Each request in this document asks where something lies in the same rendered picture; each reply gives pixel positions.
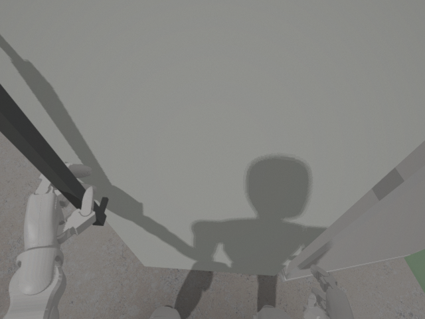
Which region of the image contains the handle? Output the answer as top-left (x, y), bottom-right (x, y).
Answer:
top-left (0, 84), bottom-right (109, 226)

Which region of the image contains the robot left hand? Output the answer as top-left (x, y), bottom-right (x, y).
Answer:
top-left (24, 163), bottom-right (97, 251)

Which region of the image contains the fridge door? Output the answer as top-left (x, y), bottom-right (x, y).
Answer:
top-left (0, 0), bottom-right (425, 276)

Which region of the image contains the robot left forearm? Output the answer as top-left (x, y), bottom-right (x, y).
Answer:
top-left (3, 246), bottom-right (66, 319)

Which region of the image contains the robot right hand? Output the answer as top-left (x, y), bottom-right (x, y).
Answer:
top-left (303, 265), bottom-right (354, 319)

